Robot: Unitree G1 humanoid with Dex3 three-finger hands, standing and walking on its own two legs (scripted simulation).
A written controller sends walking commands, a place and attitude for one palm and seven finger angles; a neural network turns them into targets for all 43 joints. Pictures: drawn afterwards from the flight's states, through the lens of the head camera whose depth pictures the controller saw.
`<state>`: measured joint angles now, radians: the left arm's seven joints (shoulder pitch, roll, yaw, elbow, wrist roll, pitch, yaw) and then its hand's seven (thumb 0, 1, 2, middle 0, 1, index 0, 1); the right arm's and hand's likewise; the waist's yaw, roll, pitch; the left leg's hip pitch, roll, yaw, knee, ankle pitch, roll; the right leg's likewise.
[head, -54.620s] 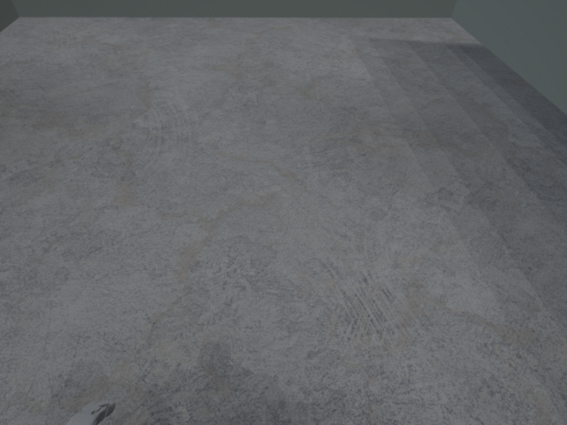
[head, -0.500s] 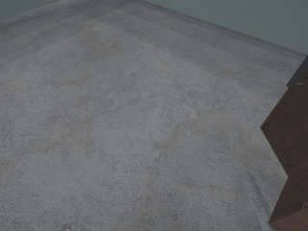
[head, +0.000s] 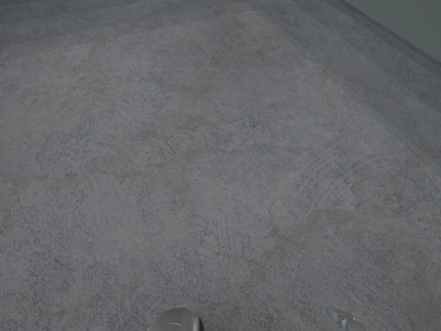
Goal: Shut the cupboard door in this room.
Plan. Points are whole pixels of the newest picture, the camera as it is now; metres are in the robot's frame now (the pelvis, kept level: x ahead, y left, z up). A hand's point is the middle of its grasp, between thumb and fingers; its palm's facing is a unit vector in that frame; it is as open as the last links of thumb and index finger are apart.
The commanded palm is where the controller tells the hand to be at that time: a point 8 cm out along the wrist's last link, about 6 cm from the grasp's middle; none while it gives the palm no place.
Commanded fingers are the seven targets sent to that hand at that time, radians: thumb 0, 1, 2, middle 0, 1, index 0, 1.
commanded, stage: walk to a spot facing it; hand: left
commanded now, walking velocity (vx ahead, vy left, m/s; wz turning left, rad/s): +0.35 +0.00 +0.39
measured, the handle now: out of the picture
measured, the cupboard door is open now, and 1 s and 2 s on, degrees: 47 47 47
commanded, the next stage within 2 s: turn to face it in 0.46 s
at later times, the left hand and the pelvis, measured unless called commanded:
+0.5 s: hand (162, 219) +0.35 +0.16 -0.12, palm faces +0.06 -0.98 -0.20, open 7.4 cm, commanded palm none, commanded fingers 0.00 0.90 0.90 -0.20 -0.30 -0.20 -0.30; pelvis +0.22 -0.03 +0.01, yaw +7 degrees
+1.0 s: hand (158, 248) +0.29 +0.17 -0.16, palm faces +0.17 -0.97 -0.15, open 7.3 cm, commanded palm none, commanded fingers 0.00 0.90 0.90 -0.20 -0.30 -0.20 -0.30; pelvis +0.32 -0.01 +0.02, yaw +2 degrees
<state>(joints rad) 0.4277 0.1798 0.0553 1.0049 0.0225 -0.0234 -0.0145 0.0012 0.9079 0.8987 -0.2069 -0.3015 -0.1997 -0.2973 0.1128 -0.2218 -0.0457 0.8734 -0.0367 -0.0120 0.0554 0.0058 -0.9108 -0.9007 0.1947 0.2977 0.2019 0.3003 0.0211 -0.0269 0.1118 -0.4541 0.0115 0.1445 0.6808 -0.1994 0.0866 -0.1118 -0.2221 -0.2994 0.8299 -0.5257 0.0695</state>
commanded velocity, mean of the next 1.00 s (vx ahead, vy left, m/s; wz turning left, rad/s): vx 0.15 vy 0.00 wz -0.08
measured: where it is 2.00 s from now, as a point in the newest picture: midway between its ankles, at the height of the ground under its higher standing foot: (224, 288)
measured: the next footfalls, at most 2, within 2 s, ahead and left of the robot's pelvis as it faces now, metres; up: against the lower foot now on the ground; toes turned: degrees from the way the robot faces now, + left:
right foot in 0.48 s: +0.36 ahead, -0.12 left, +0.00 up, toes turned +2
left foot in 0.90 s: +0.36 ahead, +0.09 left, +0.00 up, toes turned +9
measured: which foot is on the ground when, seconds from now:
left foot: down 0.00-0.50, up 0.52-0.88, down 0.90-1.00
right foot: up 0.00-0.46, down 0.48-0.92, up 0.94-1.00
